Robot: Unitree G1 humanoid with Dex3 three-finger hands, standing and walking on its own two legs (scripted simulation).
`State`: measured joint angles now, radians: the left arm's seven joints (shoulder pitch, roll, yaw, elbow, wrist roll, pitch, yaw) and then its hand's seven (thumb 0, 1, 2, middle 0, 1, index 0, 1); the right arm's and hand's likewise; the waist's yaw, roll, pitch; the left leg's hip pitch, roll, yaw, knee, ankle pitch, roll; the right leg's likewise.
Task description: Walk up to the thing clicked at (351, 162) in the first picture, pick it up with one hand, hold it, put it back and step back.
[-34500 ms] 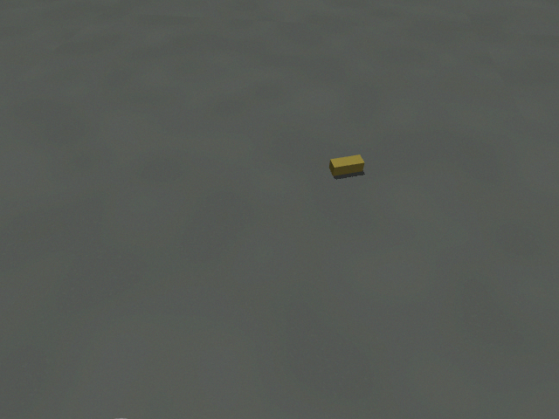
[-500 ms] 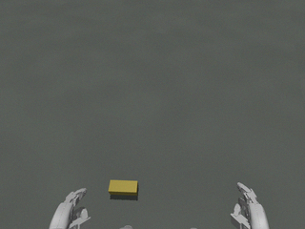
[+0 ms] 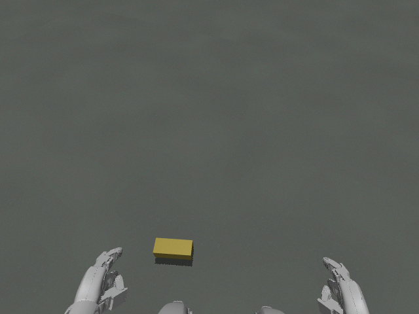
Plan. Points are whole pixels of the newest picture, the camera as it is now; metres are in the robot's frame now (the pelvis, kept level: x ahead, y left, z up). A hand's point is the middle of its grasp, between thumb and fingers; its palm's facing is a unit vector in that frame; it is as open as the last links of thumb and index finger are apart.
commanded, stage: stand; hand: left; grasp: from above
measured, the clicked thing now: (173, 248) +0.46 +0.20 -0.69
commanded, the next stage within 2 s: none
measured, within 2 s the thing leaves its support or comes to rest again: neither
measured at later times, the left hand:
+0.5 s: hand out of the picture +0.04 +0.24 -0.11, palm faces +0.04 -0.95 -0.32, open 7.4 cm
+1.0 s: hand out of the picture +0.04 +0.23 -0.10, palm faces +0.03 -0.94 -0.34, open 7.4 cm
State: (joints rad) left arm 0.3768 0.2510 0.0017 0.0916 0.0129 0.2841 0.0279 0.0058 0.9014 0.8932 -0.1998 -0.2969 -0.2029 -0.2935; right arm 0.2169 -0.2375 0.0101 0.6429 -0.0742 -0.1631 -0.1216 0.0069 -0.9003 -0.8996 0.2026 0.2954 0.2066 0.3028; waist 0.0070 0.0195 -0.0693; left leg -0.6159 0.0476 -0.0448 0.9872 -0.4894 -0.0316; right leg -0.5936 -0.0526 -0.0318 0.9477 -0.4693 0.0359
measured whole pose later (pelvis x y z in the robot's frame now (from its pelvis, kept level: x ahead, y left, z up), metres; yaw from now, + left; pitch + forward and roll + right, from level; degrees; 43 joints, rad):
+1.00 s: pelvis -0.01 -0.01 +0.06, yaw +0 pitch -4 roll +0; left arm 0.15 0.30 0.04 1.14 0.03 0.00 0.02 0.00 0.90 0.89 -0.20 -0.30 -0.20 -0.30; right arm 0.17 -0.31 -0.03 1.11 -0.03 0.00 -0.01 0.00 -0.90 -0.90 0.20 0.30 0.21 0.30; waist 0.02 0.02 0.06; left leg -0.12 0.05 -0.02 0.39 -0.20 -0.04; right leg -0.12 -0.05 -0.04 0.39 -0.20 0.03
